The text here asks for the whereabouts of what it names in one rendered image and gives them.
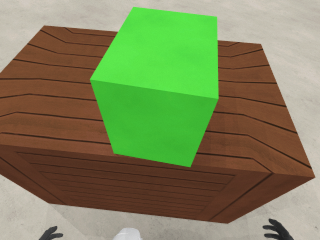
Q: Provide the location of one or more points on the right robot hand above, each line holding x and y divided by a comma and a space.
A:
276, 226

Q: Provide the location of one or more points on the left robot hand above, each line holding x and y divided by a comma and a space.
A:
48, 234

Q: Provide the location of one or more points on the carton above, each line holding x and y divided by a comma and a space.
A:
157, 84

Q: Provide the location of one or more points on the pedestal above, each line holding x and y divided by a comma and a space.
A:
54, 143

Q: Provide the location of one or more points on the robot left thigh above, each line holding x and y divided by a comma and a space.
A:
128, 234

